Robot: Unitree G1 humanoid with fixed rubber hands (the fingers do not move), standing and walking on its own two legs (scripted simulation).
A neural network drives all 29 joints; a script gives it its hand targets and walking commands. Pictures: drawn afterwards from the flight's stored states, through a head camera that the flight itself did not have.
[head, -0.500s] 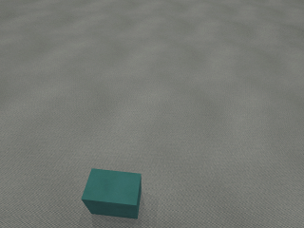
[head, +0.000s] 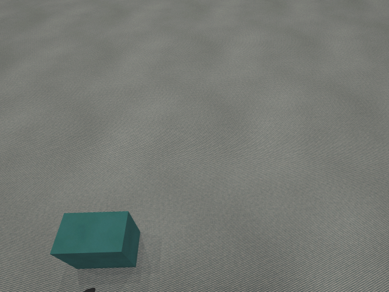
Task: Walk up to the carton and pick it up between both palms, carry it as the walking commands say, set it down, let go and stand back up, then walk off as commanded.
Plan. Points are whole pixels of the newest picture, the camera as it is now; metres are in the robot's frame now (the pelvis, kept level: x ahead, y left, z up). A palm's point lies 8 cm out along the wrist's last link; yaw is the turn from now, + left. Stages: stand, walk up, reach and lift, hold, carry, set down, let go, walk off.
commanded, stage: walk off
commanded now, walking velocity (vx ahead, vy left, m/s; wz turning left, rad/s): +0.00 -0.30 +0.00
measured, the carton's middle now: (101, 241) +0.44 +0.44 -0.63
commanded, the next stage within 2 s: stand in 1.14 s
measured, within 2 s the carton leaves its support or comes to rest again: neither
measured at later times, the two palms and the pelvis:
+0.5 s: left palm out of the picture +0.02 +0.05 -0.13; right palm out of the picture +0.01 -0.45 -0.09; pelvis +0.00 -0.18 +0.02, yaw +2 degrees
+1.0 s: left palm out of the picture +0.05 -0.14 -0.08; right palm out of the picture +0.05 -0.69 -0.12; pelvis -0.01 -0.41 +0.02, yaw +2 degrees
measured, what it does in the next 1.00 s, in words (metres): steps to the right: left foot, then right foot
